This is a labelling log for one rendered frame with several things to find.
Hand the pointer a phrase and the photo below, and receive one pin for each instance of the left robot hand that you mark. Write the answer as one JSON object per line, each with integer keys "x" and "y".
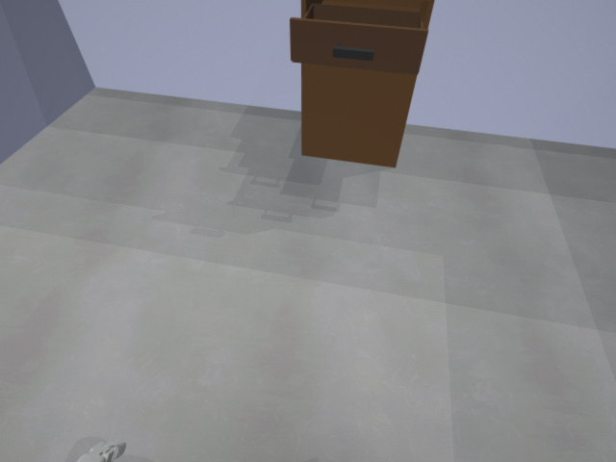
{"x": 104, "y": 452}

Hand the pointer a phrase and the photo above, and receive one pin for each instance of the drawer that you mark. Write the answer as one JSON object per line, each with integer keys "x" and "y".
{"x": 398, "y": 37}

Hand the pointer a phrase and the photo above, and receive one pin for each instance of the cabinet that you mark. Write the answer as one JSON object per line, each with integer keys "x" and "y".
{"x": 357, "y": 115}

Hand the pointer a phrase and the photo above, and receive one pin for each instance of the handle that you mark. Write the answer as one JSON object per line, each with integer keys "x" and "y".
{"x": 355, "y": 53}

